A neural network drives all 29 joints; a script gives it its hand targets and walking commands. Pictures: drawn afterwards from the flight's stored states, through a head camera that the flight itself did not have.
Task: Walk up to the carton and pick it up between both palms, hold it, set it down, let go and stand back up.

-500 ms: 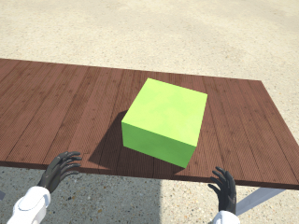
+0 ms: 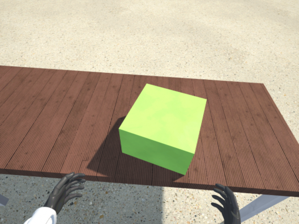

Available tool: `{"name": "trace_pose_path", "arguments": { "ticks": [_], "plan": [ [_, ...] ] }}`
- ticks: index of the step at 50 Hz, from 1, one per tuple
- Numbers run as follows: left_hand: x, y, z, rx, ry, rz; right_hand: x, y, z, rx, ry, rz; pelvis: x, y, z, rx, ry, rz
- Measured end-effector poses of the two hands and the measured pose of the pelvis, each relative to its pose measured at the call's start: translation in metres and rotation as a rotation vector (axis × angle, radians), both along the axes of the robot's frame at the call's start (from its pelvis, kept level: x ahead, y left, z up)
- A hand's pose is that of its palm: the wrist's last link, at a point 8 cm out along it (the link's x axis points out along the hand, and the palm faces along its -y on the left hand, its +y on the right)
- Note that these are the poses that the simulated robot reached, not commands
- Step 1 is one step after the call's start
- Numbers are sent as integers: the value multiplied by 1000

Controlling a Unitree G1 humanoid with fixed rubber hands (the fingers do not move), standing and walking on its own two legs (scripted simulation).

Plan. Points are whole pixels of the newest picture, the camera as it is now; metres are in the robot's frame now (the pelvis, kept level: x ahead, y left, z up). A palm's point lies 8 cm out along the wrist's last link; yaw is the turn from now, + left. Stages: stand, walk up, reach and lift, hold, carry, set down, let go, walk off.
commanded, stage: set down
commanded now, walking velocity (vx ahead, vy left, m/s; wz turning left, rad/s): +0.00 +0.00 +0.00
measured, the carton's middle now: (164, 125) +0.47 -0.04 -0.05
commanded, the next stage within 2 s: let go in 0.84 s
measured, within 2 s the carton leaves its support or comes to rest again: neither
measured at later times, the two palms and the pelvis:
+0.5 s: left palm (65, 216) +0.16 +0.23 -0.06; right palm out of the picture +0.15 -0.23 -0.07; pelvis +0.00 -0.01 +0.00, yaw -1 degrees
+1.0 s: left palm (71, 223) +0.15 +0.21 -0.07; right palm out of the picture +0.14 -0.24 -0.08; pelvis -0.01 -0.02 +0.01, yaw -1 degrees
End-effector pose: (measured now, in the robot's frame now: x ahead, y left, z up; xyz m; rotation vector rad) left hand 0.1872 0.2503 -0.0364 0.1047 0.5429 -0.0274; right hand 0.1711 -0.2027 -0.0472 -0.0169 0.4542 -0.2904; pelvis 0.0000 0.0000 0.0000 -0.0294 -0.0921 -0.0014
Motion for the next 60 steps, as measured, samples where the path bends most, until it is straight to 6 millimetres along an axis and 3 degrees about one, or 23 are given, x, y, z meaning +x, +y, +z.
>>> {"name": "trace_pose_path", "arguments": {
  "ticks": [36,47,60],
  "plan": [
    [-36,-36,-36,97,289,110,-29,-36,-28,-68,246,184,-8,-15,5,22,0,-20],
    [-36,-39,-37,109,295,119,-27,-32,-27,-60,269,209,-10,-17,5,25,2,-20],
    [-31,-45,-37,110,285,105,-32,-45,-27,-82,275,199,-8,-18,5,24,7,-22]
  ]
}}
